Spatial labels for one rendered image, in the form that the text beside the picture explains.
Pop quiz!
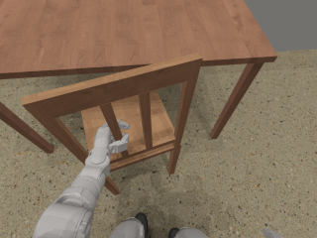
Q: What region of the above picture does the left robot forearm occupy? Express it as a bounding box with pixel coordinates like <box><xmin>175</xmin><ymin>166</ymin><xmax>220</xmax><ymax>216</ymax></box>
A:
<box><xmin>33</xmin><ymin>147</ymin><xmax>110</xmax><ymax>238</ymax></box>

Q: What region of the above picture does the chair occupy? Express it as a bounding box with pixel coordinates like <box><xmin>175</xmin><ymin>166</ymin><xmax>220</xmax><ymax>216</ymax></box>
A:
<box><xmin>22</xmin><ymin>53</ymin><xmax>203</xmax><ymax>195</ymax></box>

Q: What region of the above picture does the right robot hand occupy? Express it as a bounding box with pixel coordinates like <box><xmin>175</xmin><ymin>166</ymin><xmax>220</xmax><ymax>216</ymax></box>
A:
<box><xmin>263</xmin><ymin>228</ymin><xmax>282</xmax><ymax>238</ymax></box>

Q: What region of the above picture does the table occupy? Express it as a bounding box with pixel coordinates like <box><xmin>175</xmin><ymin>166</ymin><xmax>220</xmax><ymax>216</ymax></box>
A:
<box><xmin>0</xmin><ymin>0</ymin><xmax>278</xmax><ymax>154</ymax></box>

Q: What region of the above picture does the robot left thigh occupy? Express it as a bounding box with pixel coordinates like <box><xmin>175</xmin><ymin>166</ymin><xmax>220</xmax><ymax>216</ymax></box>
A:
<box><xmin>109</xmin><ymin>220</ymin><xmax>145</xmax><ymax>238</ymax></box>

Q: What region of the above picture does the left robot hand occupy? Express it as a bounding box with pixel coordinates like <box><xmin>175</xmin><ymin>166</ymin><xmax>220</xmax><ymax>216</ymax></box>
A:
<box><xmin>93</xmin><ymin>119</ymin><xmax>130</xmax><ymax>155</ymax></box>

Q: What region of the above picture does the robot left foot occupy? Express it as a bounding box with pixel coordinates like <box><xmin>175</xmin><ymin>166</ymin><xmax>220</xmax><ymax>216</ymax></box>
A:
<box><xmin>135</xmin><ymin>212</ymin><xmax>149</xmax><ymax>238</ymax></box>

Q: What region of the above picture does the left robot upper arm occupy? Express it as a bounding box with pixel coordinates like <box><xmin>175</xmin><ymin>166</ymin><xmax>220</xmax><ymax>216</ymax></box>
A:
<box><xmin>35</xmin><ymin>202</ymin><xmax>93</xmax><ymax>238</ymax></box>

